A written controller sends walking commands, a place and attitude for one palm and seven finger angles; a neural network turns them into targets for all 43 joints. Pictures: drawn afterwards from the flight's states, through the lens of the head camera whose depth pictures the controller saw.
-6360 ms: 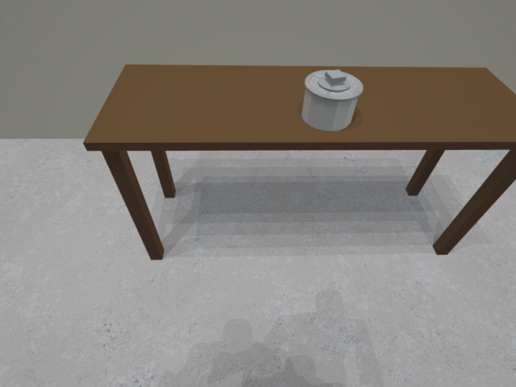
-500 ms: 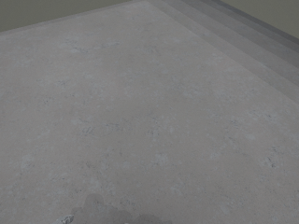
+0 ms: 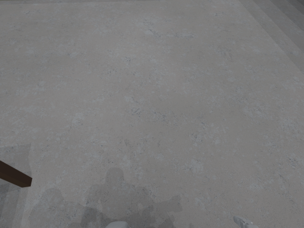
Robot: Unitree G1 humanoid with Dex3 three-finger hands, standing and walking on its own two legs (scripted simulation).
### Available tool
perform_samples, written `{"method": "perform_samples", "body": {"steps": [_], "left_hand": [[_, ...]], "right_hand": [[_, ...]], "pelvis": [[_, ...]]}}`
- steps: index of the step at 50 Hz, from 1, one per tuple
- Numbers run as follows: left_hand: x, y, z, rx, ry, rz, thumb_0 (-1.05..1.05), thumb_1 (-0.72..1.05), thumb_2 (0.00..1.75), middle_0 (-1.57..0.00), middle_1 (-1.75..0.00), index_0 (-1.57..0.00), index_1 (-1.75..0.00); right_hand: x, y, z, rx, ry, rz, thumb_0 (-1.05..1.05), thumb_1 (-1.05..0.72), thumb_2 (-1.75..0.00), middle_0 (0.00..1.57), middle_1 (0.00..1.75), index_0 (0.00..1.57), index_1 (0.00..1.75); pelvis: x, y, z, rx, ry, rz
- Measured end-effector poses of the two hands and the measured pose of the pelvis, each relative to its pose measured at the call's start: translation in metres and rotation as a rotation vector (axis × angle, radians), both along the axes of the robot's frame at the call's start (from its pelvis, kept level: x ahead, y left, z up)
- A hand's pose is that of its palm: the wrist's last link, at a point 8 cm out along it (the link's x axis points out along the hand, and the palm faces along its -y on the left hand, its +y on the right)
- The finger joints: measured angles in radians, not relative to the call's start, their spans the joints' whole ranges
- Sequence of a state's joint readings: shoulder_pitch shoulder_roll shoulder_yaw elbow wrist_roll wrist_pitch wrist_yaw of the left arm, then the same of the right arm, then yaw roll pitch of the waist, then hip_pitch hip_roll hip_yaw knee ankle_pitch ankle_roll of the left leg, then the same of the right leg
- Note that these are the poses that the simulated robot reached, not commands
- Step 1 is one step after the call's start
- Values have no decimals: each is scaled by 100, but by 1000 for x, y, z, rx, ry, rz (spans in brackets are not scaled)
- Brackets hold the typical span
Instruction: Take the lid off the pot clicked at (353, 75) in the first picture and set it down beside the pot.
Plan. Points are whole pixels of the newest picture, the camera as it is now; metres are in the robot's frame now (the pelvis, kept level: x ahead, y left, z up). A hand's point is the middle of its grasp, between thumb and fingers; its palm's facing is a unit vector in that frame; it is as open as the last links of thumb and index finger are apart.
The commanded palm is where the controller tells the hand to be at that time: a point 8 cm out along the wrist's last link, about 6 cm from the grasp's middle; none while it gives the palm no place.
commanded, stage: turn to face it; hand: left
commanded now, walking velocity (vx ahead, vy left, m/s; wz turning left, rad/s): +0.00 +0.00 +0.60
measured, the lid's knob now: out of the picture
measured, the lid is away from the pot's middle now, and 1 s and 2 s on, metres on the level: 0.00 0.00 0.00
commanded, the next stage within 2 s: none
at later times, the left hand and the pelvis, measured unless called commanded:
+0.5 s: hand (65, 226) +0.12 +0.25 -0.13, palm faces +0.25 -0.93 -0.26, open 7.4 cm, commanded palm none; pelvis +0.02 +0.01 +0.01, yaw +16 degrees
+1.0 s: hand out of the picture -0.07 +0.19 -0.15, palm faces +0.59 -0.76 -0.27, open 7.4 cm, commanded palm none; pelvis +0.03 +0.00 +0.01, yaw +36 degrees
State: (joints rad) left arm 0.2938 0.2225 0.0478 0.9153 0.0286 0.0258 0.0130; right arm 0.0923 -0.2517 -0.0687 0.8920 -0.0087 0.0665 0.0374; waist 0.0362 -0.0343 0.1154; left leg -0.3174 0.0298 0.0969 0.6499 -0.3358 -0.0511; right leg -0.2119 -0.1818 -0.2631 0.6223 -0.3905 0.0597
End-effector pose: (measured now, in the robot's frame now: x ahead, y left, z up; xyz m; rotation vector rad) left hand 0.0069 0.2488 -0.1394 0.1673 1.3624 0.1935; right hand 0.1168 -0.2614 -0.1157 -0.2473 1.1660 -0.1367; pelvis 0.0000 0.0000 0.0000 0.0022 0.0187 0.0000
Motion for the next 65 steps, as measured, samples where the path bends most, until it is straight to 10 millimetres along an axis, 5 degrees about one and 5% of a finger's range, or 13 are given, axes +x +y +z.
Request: {"method": "perform_samples", "body": {"steps": [5, 14, 21, 29, 36, 42, 47, 55, 59, 65], "left_hand": [[-7, 36, -8, 12, 35, 65, 1, 91, 89, -21, -30, -20, -30], [46, 61, 16, 28, -164, 111, 1, 91, 89, -20, -30, -20, -30], [76, 55, 29, 53, -245, 133, 1, 91, 89, -20, -30, -20, -30], [94, 26, 43, 103, -329, 169, 1, 91, 89, -20, -30, -20, -30], [51, 0, 53, 132, -281, 275, 1, 91, 89, -21, -30, -20, -30], [-7, -17, 46, 114, -197, 404, 1, 91, 89, -21, -30, -20, -30], [-68, -25, 32, 82, -98, 522, 1, 91, 89, -21, -30, -20, -30], [-161, -15, -8, 20, 38, 709, 1, 91, 89, -21, -30, -20, -30], [-169, 1, -4, 21, 27, 751, 1, 91, 89, -20, -30, -20, -30], [-152, 27, 11, 56, -101, 781, 1, 91, 89, -20, -30, -20, -30]], "right_hand": [[27, 32, 14, -25, -65, 71, 1, -91, -90, 19, 30, 19, 29], [15, 51, 26, -37, 13, 116, 1, -91, -90, 20, 30, 20, 29], [1, 43, 15, -24, 85, 122, 1, -90, -90, 20, 30, 20, 30], [0, 11, -14, 4, 181, 153, 1, -90, -90, 20, 30, 20, 29], [38, 1, -19, 23, 182, 251, 1, -91, -90, 20, 30, 19, 29], [82, 20, -14, 19, 157, 375, 1, -91, -90, 19, 30, 19, 29], [124, 63, -7, 6, 101, 500, 1, -91, -90, 19, 30, 19, 29], [171, 164, 9, -15, -78, 715, 1, -91, -90, 19, 30, 19, 29], [167, 190, 24, -25, -101, 762, 1, -91, -90, 19, 30, 19, 29], [150, 207, 30, -27, -55, 805, 1, -91, -90, 20, 30, 20, 29]], "pelvis": [[2, 18, 1, -18, -11, 48], [9, 30, 18, -44, -7, 157], [18, 22, 17, -31, 4, 238], [31, -7, 7, -2, 15, 336], [37, -22, 13, 27, -12, 444], [38, -21, 16, 44, -20, 528], [33, -10, 13, 37, -19, 591], [17, 25, -6, 2, -15, 691], [12, 36, 4, -23, -23, 732], [9, 46, 17, -41, -28, 808]]}}
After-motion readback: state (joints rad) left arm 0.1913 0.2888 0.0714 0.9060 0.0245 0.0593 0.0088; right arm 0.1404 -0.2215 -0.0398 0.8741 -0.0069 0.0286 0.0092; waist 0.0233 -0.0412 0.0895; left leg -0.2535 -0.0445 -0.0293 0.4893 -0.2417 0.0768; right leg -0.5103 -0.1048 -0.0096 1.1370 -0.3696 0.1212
